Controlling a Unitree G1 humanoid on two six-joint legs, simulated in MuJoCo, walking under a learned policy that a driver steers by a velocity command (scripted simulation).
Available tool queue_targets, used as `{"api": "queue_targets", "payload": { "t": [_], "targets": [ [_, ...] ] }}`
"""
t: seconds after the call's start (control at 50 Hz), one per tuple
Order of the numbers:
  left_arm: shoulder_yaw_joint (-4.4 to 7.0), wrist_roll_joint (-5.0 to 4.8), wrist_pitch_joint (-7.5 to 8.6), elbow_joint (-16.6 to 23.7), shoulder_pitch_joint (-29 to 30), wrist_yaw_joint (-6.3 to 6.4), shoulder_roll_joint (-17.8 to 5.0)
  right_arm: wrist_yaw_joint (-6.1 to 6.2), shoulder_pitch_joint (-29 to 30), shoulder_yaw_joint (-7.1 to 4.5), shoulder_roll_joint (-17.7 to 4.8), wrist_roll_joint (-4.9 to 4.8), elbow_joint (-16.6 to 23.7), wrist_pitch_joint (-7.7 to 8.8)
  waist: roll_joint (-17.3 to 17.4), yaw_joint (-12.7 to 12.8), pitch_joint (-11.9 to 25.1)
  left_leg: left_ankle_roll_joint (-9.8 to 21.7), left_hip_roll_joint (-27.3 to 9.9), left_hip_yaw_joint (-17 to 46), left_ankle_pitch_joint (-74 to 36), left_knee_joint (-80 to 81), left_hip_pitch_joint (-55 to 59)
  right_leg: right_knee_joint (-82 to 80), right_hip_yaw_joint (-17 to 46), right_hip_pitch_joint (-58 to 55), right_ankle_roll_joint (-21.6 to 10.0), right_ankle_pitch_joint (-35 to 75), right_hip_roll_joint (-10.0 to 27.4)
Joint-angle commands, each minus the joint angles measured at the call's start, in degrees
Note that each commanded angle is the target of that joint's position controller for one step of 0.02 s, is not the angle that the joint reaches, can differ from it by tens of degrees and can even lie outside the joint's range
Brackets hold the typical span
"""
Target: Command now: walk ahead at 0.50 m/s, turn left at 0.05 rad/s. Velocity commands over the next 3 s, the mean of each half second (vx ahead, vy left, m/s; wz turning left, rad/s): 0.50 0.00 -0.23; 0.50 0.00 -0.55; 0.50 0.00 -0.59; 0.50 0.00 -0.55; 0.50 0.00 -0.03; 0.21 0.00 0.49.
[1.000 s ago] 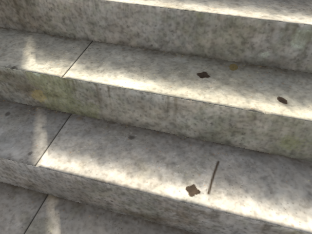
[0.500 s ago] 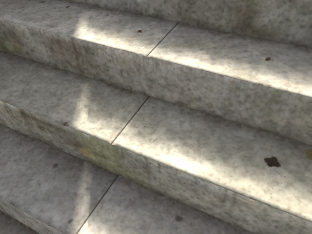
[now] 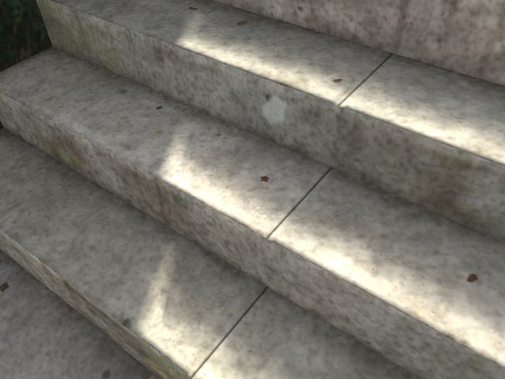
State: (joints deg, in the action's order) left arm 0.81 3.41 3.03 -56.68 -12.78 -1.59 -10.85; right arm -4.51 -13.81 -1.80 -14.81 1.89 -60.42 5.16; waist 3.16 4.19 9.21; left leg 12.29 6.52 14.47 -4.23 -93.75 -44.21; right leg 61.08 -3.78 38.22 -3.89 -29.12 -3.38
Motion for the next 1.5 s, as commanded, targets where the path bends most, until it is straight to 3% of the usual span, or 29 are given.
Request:
{"api": "queue_targets", "payload": {
  "t": [0.02,0.04,0.12,0.14,0.22,0.3,0.36,0.38,0.44,0.46,0.5,0.54,0.62,0.66,0.74,0.9,0.94,0.98,1.06,1.1,1.12,1.16,1.22,1.26,1.32,1.4,1.44,1.46,1.5],
  "targets": [
    [-1.49,-1.21,0.93,-3.41,0.94,0.23,5.15,1.69,0.21,1.78,4.45,1.25,2.98,-0.62,-3.61,-5.82,-5.25,0.73,-4.34,0.66,5.96,-7.77,-24.83,-32.03,26.71,-14.98,-8.62,5.78,10.65],
    [-1.08,-4.16,4.01,-7.53,-6.26,2.20,5.67,3.46,7.87,2.88,10.27,1.98,13.67,-1.16,-4.86,-7.53,-10.45,-5.06,-4.80,-9.50,13.01,-17.22,-20.80,-37.33,24.38,-10.85,-6.93,2.16,12.45],
    [0.09,-3.79,4.83,-5.21,-7.48,4.44,-0.17,3.75,12.44,2.84,5.16,0.23,20.54,-1.56,-2.25,-7.70,-15.23,-8.91,-12.20,-13.29,7.89,3.73,-16.84,-45.98,18.53,-5.70,-7.16,6.71,10.95],
    [-1.07,2.61,4.30,-3.39,-5.37,2.08,-0.22,0.66,14.12,3.31,1.63,0.62,16.91,-2.79,-3.82,-3.05,2.62,-6.39,-10.51,-13.47,-0.17,3.29,-16.68,-40.01,16.94,-11.96,-8.20,14.44,9.26],
    [-1.52,2.15,3.11,-9.11,-27.97,0.83,0.39,0.15,17.78,3.74,3.28,2.93,17.79,-2.24,-10.16,3.38,-5.95,-3.13,-10.38,-15.40,15.09,-11.18,-41.66,-36.38,24.05,-39.11,-13.48,27.26,14.75],
    [-1.79,4.85,2.58,-16.02,-38.23,0.93,4.64,2.15,34.80,7.07,7.84,0.90,26.20,-1.64,-9.57,7.65,-15.08,0.16,-12.51,-9.31,34.90,-24.88,-80.21,-38.36,33.35,-64.87,-13.17,24.89,23.50],
    [-2.48,4.76,1.16,-12.61,-26.54,-2.94,5.66,0.84,52.85,8.95,10.85,2.27,34.91,-3.52,-7.31,3.19,-13.92,2.30,-15.89,-21.59,15.63,10.29,-20.29,-60.62,18.79,-8.31,-11.71,17.98,15.30],
    [-2.02,3.23,1.22,-13.22,-26.80,-5.28,2.95,-0.05,56.16,10.09,13.16,0.36,37.43,-5.30,-11.41,1.60,-14.29,-1.18,-13.19,-19.13,20.34,8.52,0.38,-67.75,18.59,9.12,-11.59,15.31,16.55],
    [1.20,-2.86,6.03,-7.57,-19.59,-6.77,-10.28,-0.82,28.09,3.67,-0.95,-1.39,25.93,-6.16,-15.51,-10.81,-1.20,-4.72,-3.00,-26.10,20.55,22.95,18.02,-48.20,9.22,-21.34,-5.40,96.18,15.33],
    [1.77,-1.23,7.01,-7.53,-21.70,-6.57,-7.98,0.25,17.10,2.83,-1.73,0.25,21.64,-5.48,-10.67,-10.14,7.13,-0.77,-6.94,-17.01,7.29,26.24,33.01,-32.03,10.02,-16.57,-1.82,95.88,14.82],
    [0.41,1.54,5.40,-8.08,-27.77,-6.77,3.80,1.05,-10.21,1.06,-4.87,0.91,11.56,-4.82,10.74,-14.06,25.17,7.38,-26.23,28.64,27.81,58.83,56.24,4.28,19.34,2.47,-3.30,26.99,1.78],
    [3.53,-1.60,3.95,-8.63,-18.87,-6.23,0.82,2.08,-6.93,-0.27,-8.57,-0.06,6.95,-2.27,10.04,-12.76,3.89,3.51,-26.82,29.89,50.23,68.34,26.53,47.89,20.39,11.66,-2.59,31.86,2.12],
    [1.36,-1.52,2.98,-5.67,-8.12,-4.57,6.24,2.03,10.20,4.14,11.79,0.58,3.76,-1.51,-7.97,-2.26,-0.45,0.96,-28.38,7.34,25.81,68.01,15.54,56.81,17.30,17.07,-10.28,35.44,7.08],
    [0.80,-1.55,1.27,-3.03,-4.34,-4.47,6.16,2.54,11.41,3.88,12.09,1.03,2.81,-0.53,-7.24,0.68,-4.87,-1.16,-25.21,-4.40,18.73,71.03,13.21,54.92,16.70,19.67,-12.55,31.16,7.15],
    [0.41,-2.89,0.82,-1.06,-0.94,-6.30,2.85,2.43,9.79,3.17,7.53,3.76,1.79,-0.09,-1.91,0.41,-6.49,0.47,-22.48,-17.71,14.78,79.31,15.66,71.53,12.69,23.81,-13.80,23.43,3.45],
    [-2.65,-2.81,-1.56,11.33,21.73,-3.33,-0.81,1.62,-13.62,5.28,5.96,7.97,-6.77,0.78,-2.39,-4.86,-4.55,-1.99,-20.95,-27.22,11.86,82.74,40.88,53.63,5.69,46.00,-14.80,26.12,8.21],
    [-3.32,-2.01,-3.79,14.74,27.58,-2.67,1.01,1.05,-19.87,5.25,5.16,7.37,-8.25,0.54,1.83,-6.43,-5.55,-0.75,-22.93,-27.20,3.58,85.61,45.49,45.68,2.64,45.75,-13.45,24.07,10.46],
    [-4.00,-2.28,-6.16,17.72,36.92,-3.46,0.89,-1.96,-15.96,4.13,0.73,3.25,-6.77,0.33,1.29,-6.82,-8.79,3.52,-26.31,-29.24,-9.32,93.98,34.93,22.16,-4.17,27.20,-9.14,-4.11,7.39],
    [-1.58,-3.63,-2.76,13.04,14.62,-3.22,-0.58,-0.46,-17.48,2.36,-4.67,3.61,-3.96,3.91,5.31,-0.12,3.51,1.46,-27.53,-34.70,-76.36,70.10,45.72,14.69,-2.88,1.65,-10.38,15.98,-2.02],
    [0.56,-4.44,-2.40,8.07,-3.79,-1.42,-4.45,-0.81,-12.62,1.31,-6.63,4.55,-3.06,3.38,4.37,7.00,7.48,-2.19,-21.79,-31.17,-60.31,52.65,23.17,1.62,7.45,-27.39,-10.06,15.51,-3.21],
    [1.84,-2.85,-2.55,4.47,-15.06,-0.98,-9.04,-2.06,-7.66,0.60,-6.20,4.23,-0.96,2.37,-5.41,10.16,7.03,-5.85,-14.02,-27.15,-24.06,33.14,3.55,-13.70,25.66,-39.54,-14.81,14.85,3.13],
    [4.18,1.18,-2.92,-0.29,-22.06,0.04,-13.65,-4.28,-0.59,0.45,-0.06,0.06,1.60,0.37,-9.78,8.48,5.21,-5.24,-5.72,-2.80,-1.28,-4.18,-12.59,-33.97,50.35,-35.22,-11.97,11.10,11.35],
    [1.37,-1.40,-0.52,-3.67,-8.98,-2.27,-2.26,-0.22,4.12,2.08,6.22,1.27,5.64,0.76,-5.08,-3.58,-2.17,-0.25,-2.72,1.87,0.77,-25.09,-22.80,-30.41,37.53,-20.11,-10.96,19.19,8.50],
    [-1.23,-0.56,-0.09,-4.26,0.85,-3.23,4.10,0.39,3.84,2.23,3.64,1.82,7.28,-1.19,0.12,-9.58,-2.85,1.27,-5.98,-2.62,3.35,-26.90,-25.92,-31.99,28.59,-12.08,-12.25,22.41,6.82],
    [-1.27,1.32,1.99,-2.25,-0.07,-1.99,1.24,0.98,7.12,2.42,2.03,-0.47,9.42,-1.84,-8.52,-8.93,-3.20,-1.56,-7.14,-12.63,13.01,-33.35,-21.67,-37.88,18.47,-3.23,-11.10,26.68,4.04],
    [-2.18,4.14,2.47,-10.42,-18.37,-1.54,3.11,2.91,24.60,5.23,2.83,0.60,18.27,-1.40,-4.26,-2.34,-5.72,2.14,-10.24,-7.75,27.97,-28.13,-41.84,-38.15,24.48,-19.76,-7.91,13.71,8.54],
    [-1.79,2.93,3.46,-9.38,-20.57,-2.16,0.22,4.33,32.55,5.27,1.47,0.52,23.23,-2.28,-3.50,-0.64,-2.58,-2.61,-12.67,-13.09,20.12,-6.42,-30.39,-41.78,24.33,-15.22,-8.00,13.70,7.88],
    [-1.38,-0.07,3.18,-5.43,-13.97,-3.73,-2.22,3.97,39.40,6.43,4.26,1.29,26.59,-4.02,-5.13,-2.68,-6.11,-5.81,-11.80,-20.17,32.79,7.76,-9.85,-55.70,23.69,2.44,-10.53,12.08,9.72],
    [-0.23,-2.49,4.30,-1.61,-9.05,-5.23,-8.67,1.74,30.80,5.35,4.24,-0.30,26.08,-5.00,-12.74,-9.00,-5.05,-10.01,-5.98,-24.11,25.28,4.99,11.76,-54.91,25.29,8.35,-14.34,51.84,14.46]
  ]
}}
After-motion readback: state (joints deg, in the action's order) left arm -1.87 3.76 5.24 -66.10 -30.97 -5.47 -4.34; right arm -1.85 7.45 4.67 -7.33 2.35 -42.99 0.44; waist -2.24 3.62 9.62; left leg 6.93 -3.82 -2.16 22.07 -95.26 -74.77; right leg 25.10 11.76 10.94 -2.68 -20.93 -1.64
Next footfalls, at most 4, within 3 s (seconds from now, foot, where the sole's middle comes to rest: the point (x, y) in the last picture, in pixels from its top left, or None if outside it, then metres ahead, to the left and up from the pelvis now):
0.44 left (216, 349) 0.53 0.17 -0.52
1.02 right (360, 242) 0.70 -0.14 -0.33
1.54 left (339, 76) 1.06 -0.10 -0.15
2.22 right None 1.08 -0.57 0.04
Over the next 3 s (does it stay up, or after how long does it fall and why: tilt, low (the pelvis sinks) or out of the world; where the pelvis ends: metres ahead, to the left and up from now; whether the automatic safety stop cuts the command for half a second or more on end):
stays up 1.27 -0.60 0.96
